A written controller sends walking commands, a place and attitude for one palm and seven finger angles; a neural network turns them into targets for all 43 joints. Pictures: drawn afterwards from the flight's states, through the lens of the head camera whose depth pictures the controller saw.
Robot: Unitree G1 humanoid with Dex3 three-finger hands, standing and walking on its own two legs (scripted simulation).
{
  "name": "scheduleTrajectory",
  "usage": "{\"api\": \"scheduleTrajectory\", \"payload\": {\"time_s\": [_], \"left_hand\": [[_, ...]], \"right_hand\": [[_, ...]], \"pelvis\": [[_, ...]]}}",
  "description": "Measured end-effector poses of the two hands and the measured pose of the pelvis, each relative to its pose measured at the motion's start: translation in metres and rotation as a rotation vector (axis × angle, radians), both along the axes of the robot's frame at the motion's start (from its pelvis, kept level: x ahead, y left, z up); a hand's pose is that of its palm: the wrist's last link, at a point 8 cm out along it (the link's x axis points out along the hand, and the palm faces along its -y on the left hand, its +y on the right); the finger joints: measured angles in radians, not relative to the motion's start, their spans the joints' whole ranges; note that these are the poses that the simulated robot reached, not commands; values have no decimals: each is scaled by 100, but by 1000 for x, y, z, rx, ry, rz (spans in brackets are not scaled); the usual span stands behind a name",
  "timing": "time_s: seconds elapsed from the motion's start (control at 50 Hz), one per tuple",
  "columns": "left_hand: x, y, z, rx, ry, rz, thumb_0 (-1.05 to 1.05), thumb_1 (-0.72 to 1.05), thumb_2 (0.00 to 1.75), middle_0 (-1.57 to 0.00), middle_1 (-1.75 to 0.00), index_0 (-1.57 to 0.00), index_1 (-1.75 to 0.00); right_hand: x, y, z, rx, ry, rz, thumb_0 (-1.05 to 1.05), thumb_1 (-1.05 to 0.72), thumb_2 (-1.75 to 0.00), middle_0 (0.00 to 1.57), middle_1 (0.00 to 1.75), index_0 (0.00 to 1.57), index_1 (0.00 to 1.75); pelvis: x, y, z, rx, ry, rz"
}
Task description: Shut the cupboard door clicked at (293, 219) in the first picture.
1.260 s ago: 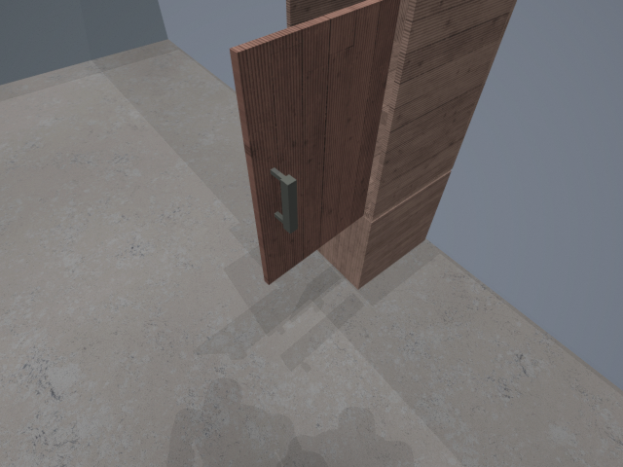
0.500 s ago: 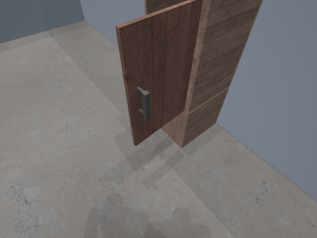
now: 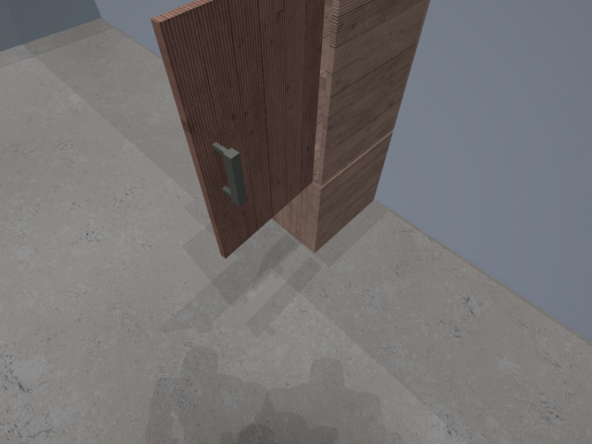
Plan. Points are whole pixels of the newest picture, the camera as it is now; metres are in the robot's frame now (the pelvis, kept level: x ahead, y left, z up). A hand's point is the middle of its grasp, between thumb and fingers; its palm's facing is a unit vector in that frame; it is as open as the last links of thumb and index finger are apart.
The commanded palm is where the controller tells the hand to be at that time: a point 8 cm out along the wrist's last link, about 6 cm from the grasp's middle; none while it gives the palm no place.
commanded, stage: walk around to get in front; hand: left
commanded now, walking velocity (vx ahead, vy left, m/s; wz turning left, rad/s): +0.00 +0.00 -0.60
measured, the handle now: (229, 174) +0.58 +0.18 -0.04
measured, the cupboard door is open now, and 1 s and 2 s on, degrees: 94 94 94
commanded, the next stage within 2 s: none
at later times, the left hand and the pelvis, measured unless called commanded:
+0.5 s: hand out of the picture +0.09 +0.18 -0.17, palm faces -0.17 -0.96 -0.23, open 7.4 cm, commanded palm none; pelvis +0.01 -0.01 +0.00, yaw -16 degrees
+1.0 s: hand (250, 395) +0.21 +0.09 -0.16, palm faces -0.53 -0.81 -0.25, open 7.4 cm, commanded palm none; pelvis +0.01 -0.03 +0.00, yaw -33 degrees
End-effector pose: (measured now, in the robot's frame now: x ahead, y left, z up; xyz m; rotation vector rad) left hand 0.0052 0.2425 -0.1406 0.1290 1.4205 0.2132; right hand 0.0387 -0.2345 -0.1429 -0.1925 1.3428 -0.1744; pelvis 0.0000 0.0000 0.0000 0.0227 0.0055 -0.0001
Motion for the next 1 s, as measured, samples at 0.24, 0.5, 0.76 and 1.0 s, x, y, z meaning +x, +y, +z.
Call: {"api": "scheduleTrajectory", "payload": {"time_s": [0.24,0.5,0.76,1.0], "left_hand": [[47,-16,18,75,-96,-117,0,91,90,-20,-30,-20,-30],[88,-12,5,12,-74,-269,0,91,90,-20,-30,-20,-30],[197,-46,15,-25,-221,-507,1,91,90,-20,-30,-20,-30],[222,-105,10,-17,-224,-707,0,91,90,-20,-30,-20,-30]], "right_hand": [[1,-47,-3,-2,-31,-85,1,-91,-89,20,30,20,30],[45,-40,31,-58,-259,-183,1,-91,-90,20,30,20,30],[-67,-34,23,-75,-80,-348,1,-91,-89,21,30,20,30],[-131,-57,17,-101,-35,-572,1,-91,-90,20,30,20,30]], "pelvis": [[-6,-26,2,9,9,-104],[7,-8,5,-7,38,-277],[9,-12,5,-56,20,-425],[6,-28,-2,-20,7,-573]]}}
